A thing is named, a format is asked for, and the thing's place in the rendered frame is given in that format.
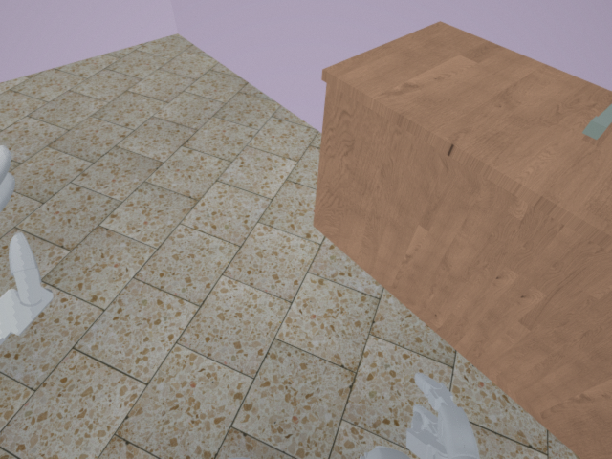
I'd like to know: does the counter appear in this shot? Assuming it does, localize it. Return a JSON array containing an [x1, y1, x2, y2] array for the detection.
[[313, 21, 612, 459]]

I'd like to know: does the left robot hand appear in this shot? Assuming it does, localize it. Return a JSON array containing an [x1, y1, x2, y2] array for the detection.
[[0, 145, 54, 345]]

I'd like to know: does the right robot hand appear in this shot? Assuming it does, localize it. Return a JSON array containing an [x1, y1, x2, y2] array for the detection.
[[406, 372, 480, 459]]

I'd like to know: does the tap lever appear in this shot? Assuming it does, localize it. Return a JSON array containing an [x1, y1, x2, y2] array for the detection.
[[582, 104, 612, 140]]

